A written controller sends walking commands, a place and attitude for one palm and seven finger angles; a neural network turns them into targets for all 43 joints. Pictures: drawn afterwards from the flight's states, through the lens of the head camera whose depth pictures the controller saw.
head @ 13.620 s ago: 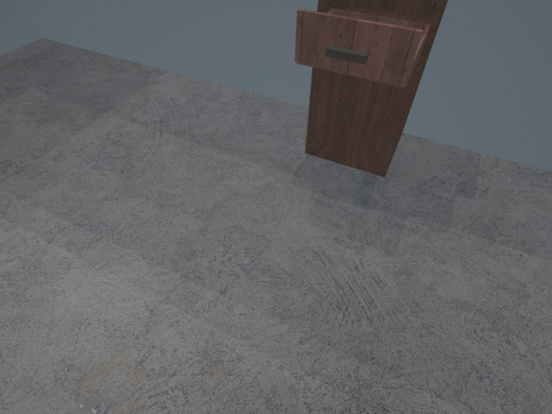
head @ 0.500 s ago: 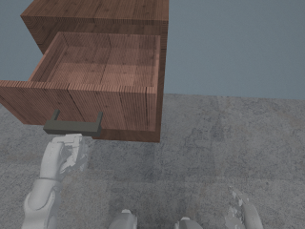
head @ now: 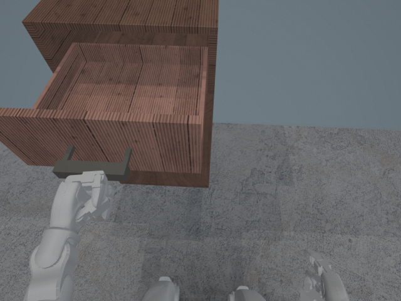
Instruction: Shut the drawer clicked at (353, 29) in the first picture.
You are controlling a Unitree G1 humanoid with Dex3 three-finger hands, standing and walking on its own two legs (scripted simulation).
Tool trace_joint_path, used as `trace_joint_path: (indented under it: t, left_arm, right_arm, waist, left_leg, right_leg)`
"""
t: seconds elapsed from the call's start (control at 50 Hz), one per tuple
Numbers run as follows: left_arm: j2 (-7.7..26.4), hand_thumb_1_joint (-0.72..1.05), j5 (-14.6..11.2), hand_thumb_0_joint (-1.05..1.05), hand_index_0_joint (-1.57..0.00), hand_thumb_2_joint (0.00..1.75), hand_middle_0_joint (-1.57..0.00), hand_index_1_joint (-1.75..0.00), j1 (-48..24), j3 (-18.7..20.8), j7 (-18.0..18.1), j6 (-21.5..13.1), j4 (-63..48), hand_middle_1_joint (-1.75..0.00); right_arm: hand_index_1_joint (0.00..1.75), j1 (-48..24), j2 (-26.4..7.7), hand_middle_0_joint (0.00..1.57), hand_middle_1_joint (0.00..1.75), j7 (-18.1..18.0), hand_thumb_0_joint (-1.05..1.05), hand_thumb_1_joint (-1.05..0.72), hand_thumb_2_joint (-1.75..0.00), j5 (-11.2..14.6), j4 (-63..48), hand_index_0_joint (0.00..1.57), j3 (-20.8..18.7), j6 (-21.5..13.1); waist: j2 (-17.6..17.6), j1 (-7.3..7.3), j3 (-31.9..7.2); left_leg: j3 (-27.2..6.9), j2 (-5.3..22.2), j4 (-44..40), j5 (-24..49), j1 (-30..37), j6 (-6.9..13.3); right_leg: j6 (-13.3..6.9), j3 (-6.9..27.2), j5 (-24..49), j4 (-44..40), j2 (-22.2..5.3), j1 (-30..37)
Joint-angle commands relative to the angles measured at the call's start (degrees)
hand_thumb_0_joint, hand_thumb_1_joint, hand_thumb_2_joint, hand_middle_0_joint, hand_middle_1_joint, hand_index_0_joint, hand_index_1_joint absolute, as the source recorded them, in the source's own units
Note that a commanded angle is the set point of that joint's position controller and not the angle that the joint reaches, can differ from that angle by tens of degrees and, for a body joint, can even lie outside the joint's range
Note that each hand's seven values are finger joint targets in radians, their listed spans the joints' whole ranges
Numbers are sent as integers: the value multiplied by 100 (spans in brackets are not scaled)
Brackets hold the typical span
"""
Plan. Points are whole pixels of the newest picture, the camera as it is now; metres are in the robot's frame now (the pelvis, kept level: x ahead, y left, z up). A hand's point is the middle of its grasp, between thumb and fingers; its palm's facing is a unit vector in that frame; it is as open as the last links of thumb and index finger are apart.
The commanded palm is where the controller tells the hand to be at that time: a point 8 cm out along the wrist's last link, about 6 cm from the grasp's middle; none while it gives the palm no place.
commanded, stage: push the drawer shut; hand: left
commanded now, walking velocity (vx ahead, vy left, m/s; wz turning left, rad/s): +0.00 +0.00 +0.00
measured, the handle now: (96, 160) +0.38 +0.23 +0.05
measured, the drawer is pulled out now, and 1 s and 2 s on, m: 0.28 0.17 0.05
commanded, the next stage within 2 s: none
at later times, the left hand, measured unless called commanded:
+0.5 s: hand (115, 173) +0.35 +0.18 +0.05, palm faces -0.05 -1.00 -0.06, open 3.2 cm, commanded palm +0.34 +0.23 +0.05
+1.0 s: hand (119, 150) +0.40 +0.18 +0.05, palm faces -0.05 -1.00 -0.05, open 3.2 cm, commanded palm +0.39 +0.24 +0.05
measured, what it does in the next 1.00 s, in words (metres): stands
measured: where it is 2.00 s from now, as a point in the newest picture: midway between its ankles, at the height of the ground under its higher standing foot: outside the picture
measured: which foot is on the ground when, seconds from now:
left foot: down 0.00-1.00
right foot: down 0.00-1.00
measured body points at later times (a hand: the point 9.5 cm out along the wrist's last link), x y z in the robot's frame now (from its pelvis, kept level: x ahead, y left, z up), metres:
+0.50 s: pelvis -0.01 +0.00 +0.00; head +0.07 +0.00 +0.44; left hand +0.35 +0.24 +0.05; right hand +0.12 -0.25 -0.11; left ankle +0.03 +0.12 -0.67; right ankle -0.01 -0.10 -0.67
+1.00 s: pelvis -0.01 +0.01 +0.00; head +0.08 +0.02 +0.44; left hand +0.40 +0.24 +0.05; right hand +0.07 -0.25 -0.12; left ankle +0.03 +0.12 -0.67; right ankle -0.01 -0.10 -0.67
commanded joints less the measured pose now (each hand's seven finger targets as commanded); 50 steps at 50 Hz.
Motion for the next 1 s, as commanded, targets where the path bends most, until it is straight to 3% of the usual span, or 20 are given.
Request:
trace_joint_path:
  t: [0.0,0.08,0.12,0.16,0.18,0.26,0.3,0.34,0.44,0.54,0.6,0.64,0.66,0.78,0.8,0.86,0.9,0.94,0.98]
  left_arm:
    - [932,90,-101,0,-140,90,-140,-160,-1519,436,-28,-356,-913,-160]
    - [827,90,-68,0,-140,90,-140,-160,-1978,265,-43,-319,-766,-160]
    - [1002,90,-81,0,-140,90,-140,-160,-2172,444,-22,-299,-579,-160]
    - [943,90,-25,0,-140,90,-140,-160,-2560,276,-14,-307,-547,-160]
    - [848,90,-14,0,-140,90,-140,-160,-2664,219,-5,-306,-478,-160]
    - [1063,90,44,0,-140,90,-140,-160,-2860,356,51,-272,-143,-160]
    - [992,90,55,0,-140,90,-140,-160,-3167,264,67,-274,-94,-160]
    - [1002,90,74,0,-140,90,-140,-160,-3194,309,115,-269,43,-160]
    - [1051,90,167,0,-140,90,-140,-160,-3768,275,174,-306,352,-160]
    - [1159,90,226,0,-140,90,-140,-160,-4073,369,207,-352,717,-160]
    - [1437,90,246,0,-140,90,-140,-160,-4303,605,198,-351,1075,-160]
    - [1375,90,238,0,-140,90,-140,-160,-4593,556,179,-378,1148,-160]
    - [1531,90,250,0,-140,90,-140,-160,-4581,702,181,-385,1226,-160]
    - [1448,90,255,0,-140,90,-140,-160,-4715,675,147,-448,1362,-160]
    - [1322,90,233,0,-140,90,-140,-160,-4767,581,155,-440,1413,-160]
    - [1603,90,294,0,-140,90,-140,-160,-5177,750,192,-487,1702,-160]
    - [1668,90,328,0,-140,90,-140,-160,-5267,833,200,-541,1697,-160]
    - [1529,90,347,0,-140,90,-140,-160,-5377,704,187,-544,1797,-160]
    - [1626,90,378,0,-140,90,-140,-160,-5564,755,181,-570,1855,-160]
  right_arm:
    - [30,-93,-758,20,30,-79,0,-90,-90,18,-703,20,-297,-283]
    - [30,-60,-756,20,30,-92,0,-90,-90,26,-634,20,-280,-280]
    - [30,-25,-784,20,30,-106,0,-90,-90,27,-570,20,-291,-258]
    - [30,-17,-788,20,30,-111,0,-90,-90,24,-547,20,-270,-250]
    - [30,-11,-767,20,30,-112,0,-90,-90,34,-527,20,-280,-248]
    - [30,64,-818,20,30,-106,0,-90,-90,19,-494,20,-273,-200]
    - [30,47,-793,20,30,-87,0,-90,-90,29,-500,20,-257,-172]
    - [30,106,-791,20,30,-77,0,-90,-90,21,-496,20,-270,-144]
    - [30,193,-801,20,30,-37,0,-90,-90,18,-466,20,-255,-50]
    - [30,315,-814,20,30,-5,0,-90,-90,11,-430,20,-263,53]
    - [30,386,-850,20,30,-16,0,-90,-90,1,-365,20,-264,128]
    - [30,396,-826,20,30,-15,0,-90,-90,8,-348,20,-258,157]
    - [30,455,-859,20,30,-19,0,-90,-90,-7,-335,20,-267,168]
    - [30,583,-845,20,30,29,0,-90,-90,-15,-309,20,-291,255]
    - [30,589,-843,20,30,41,0,-90,-90,-10,-310,20,-296,268]
    - [30,673,-887,20,30,28,0,-90,-90,-24,-218,20,-286,318]
    - [30,697,-879,20,30,31,0,-90,-90,-34,-214,20,-309,343]
    - [30,719,-855,20,30,47,0,-90,-90,-35,-201,20,-298,367]
    - [30,777,-877,20,30,53,0,-90,-90,-43,-161,20,-302,394]
  waist:
    - [-34,-153,-1531]
    - [71,-225,-1648]
    - [-29,-209,-1643]
    - [56,-284,-1672]
    - [45,-287,-1710]
    - [-67,-267,-1746]
    - [135,-268,-1731]
    - [40,-246,-1816]
    - [78,-310,-1779]
    - [35,-315,-1836]
    - [-28,-318,-1864]
    - [93,-343,-1836]
    - [20,-305,-1936]
    - [292,-285,-2182]
    - [119,-349,-2133]
    - [-68,-417,-1968]
    - [128,-370,-2173]
    - [217,-408,-2174]
    - [316,-426,-2229]
  left_leg:
    - [-87,-164,-612,1275,1002,196]
    - [-125,-155,-596,1354,1145,202]
    - [-145,-144,-612,1294,1135,196]
    - [-177,-136,-591,1279,1138,203]
    - [-173,-133,-593,1252,1207,199]
    - [-196,-128,-625,1237,1160,205]
    - [-191,-145,-654,1142,1170,184]
    - [-185,-142,-676,1188,1230,182]
    - [-185,-145,-686,1104,1176,182]
    - [-187,-143,-699,1139,1190,181]
    - [-160,-144,-659,1103,1042,190]
    - [-134,-154,-667,1076,1032,186]
    - [-165,-143,-640,1194,1048,198]
    - [-191,-118,-650,1564,1392,156]
    - [-177,-118,-651,1506,1362,171]
    - [-172,-119,-605,1302,1057,197]
    - [-153,-122,-589,1431,1195,187]
    - [-168,-121,-595,1505,1287,173]
    - [-205,-104,-560,1578,1408,165]
  right_leg:
    - [154,479,1762,-950,59,706]
    - [141,428,1801,-901,70,579]
    - [137,433,1726,-929,81,580]
    - [127,416,1666,-891,80,486]
    - [133,409,1632,-900,86,423]
    - [123,399,1578,-914,99,480]
    - [113,414,1495,-926,89,434]
    - [114,408,1546,-948,95,495]
    - [107,415,1468,-950,112,432]
    - [95,413,1502,-945,131,429]
    - [105,469,1507,-948,131,481]
    - [107,482,1507,-972,121,478]
    - [87,461,1607,-913,143,514]
    - [59,390,1874,-840,160,406]
    - [82,390,1844,-886,168,392]
    - [92,432,1729,-885,177,399]
    - [90,454,1837,-855,169,408]
    - [82,423,1865,-846,170,324]
    - [69,400,1868,-803,192,190]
